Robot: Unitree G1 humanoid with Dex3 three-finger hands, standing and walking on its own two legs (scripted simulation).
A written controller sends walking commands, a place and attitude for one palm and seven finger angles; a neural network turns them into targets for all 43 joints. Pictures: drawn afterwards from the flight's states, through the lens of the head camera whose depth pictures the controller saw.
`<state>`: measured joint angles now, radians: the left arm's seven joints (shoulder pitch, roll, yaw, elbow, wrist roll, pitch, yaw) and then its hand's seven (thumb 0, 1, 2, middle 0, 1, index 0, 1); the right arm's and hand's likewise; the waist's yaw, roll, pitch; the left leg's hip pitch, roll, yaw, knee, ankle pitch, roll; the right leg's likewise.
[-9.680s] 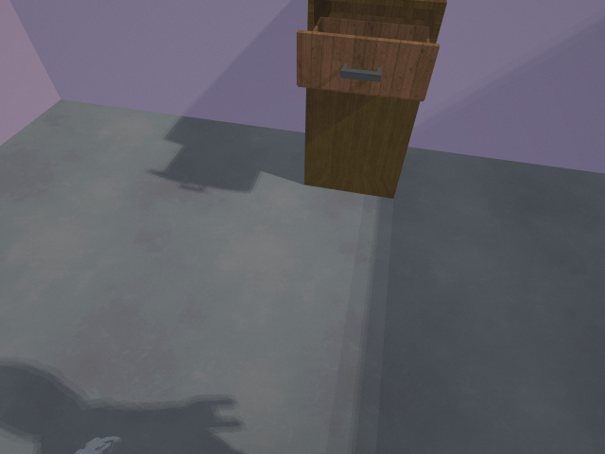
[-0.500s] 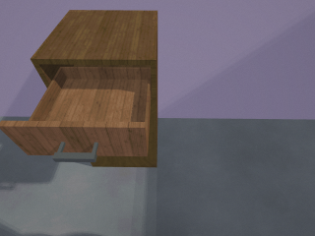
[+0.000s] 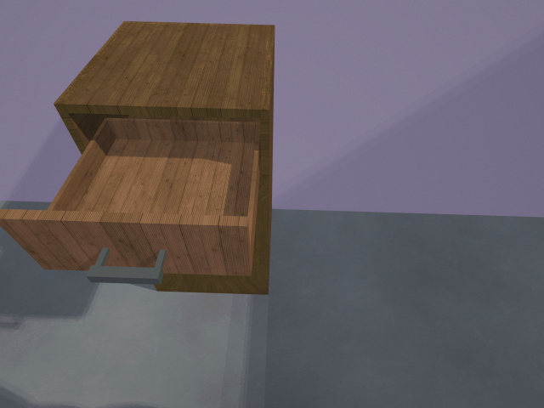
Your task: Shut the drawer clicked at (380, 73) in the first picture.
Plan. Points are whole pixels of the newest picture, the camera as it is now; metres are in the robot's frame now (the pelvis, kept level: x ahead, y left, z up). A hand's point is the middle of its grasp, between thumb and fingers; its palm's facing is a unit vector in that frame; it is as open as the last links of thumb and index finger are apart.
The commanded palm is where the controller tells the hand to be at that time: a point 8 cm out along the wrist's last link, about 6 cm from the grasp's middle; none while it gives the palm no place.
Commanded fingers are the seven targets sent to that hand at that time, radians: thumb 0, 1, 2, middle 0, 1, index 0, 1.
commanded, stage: look again from close up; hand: left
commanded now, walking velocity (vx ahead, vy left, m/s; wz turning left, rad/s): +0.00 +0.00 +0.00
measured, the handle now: (129, 264) +0.33 +0.27 -0.02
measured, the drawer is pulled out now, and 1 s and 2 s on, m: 0.28 0.28 0.28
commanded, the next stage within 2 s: shuffle to correct the standing spot in 0.46 s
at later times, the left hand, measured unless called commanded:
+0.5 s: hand out of the picture -0.01 +0.16 -0.18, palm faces +0.03 -0.98 -0.17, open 7.3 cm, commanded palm none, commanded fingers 0.00 0.90 0.90 -0.20 -0.30 -0.20 -0.30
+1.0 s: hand out of the picture +0.01 +0.19 -0.18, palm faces +0.07 -0.98 -0.18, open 7.3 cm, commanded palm none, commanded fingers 0.00 0.90 0.90 -0.20 -0.30 -0.20 -0.30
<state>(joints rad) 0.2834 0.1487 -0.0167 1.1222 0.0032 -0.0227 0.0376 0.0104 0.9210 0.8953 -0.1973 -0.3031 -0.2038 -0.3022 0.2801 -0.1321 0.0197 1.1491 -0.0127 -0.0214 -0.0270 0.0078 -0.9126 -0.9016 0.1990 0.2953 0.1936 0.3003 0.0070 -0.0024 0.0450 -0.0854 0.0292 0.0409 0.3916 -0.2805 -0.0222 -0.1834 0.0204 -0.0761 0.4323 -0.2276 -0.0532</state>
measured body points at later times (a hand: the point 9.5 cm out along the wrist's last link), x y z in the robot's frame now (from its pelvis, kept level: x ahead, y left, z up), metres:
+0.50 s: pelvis +0.00 +0.00 +0.00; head +0.02 +0.00 +0.45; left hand -0.01 +0.21 -0.16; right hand -0.03 -0.20 -0.16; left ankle -0.04 +0.13 -0.74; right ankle +0.01 -0.08 -0.74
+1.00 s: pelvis +0.03 +0.02 +0.00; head +0.05 +0.03 +0.44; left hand +0.01 +0.24 -0.17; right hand -0.01 -0.18 -0.16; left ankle -0.04 +0.13 -0.74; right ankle +0.01 -0.08 -0.74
